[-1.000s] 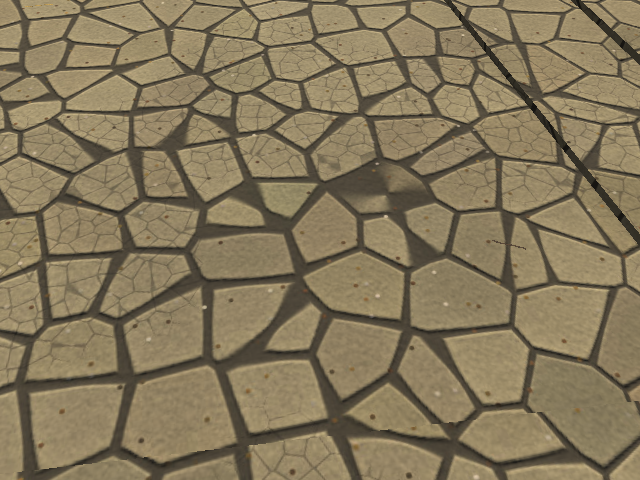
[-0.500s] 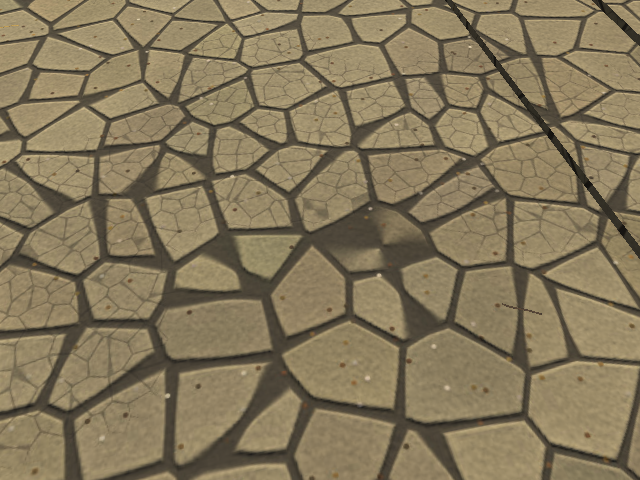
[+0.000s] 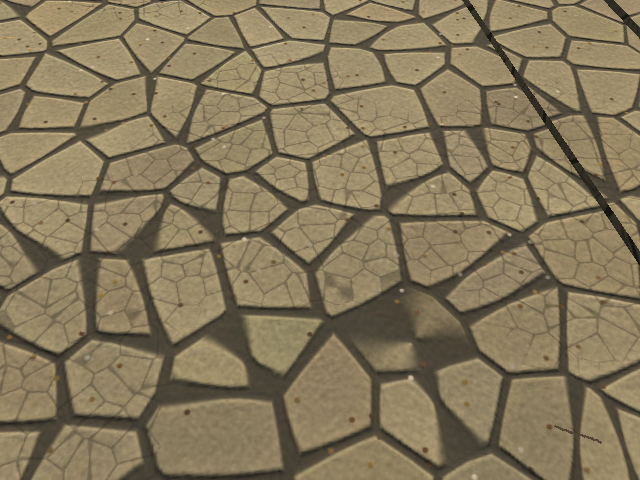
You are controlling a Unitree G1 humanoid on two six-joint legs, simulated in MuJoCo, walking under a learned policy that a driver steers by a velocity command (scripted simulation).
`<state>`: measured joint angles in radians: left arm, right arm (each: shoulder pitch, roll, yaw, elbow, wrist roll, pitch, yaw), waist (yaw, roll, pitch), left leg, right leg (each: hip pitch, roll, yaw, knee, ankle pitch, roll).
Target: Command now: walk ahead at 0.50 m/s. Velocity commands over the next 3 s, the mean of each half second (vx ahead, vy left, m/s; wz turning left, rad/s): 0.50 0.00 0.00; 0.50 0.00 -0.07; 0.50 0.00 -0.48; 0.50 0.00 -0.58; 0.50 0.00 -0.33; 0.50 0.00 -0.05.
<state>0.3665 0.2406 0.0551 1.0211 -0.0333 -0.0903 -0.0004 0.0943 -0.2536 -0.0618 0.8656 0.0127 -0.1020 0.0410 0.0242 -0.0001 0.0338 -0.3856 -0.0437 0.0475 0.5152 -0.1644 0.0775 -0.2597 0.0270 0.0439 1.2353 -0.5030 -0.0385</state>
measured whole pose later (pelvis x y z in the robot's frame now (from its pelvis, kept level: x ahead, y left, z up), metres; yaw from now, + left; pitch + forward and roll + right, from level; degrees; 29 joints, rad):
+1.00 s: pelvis +0.56 +0.01 -0.01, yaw -2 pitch +3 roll -1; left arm 0.39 0.26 0.06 1.01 -0.02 -0.06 0.01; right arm 0.02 -0.24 -0.06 0.84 0.01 -0.11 0.02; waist 0.07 -0.01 0.02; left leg -0.48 0.03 0.02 0.55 -0.13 0.02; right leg -0.09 -0.01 0.03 0.64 -0.49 -0.01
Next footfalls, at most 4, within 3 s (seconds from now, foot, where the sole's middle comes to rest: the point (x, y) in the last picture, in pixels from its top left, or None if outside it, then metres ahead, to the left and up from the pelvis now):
0.44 right None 0.43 -0.13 -0.77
0.96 left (282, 363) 0.71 0.13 -0.77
1.52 right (410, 280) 0.95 -0.18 -0.77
2.00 left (389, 178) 1.30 -0.14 -0.77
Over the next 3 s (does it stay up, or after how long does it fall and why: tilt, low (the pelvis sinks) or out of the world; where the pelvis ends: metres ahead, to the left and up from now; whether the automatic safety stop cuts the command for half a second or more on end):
stays up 1.47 -0.51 0.00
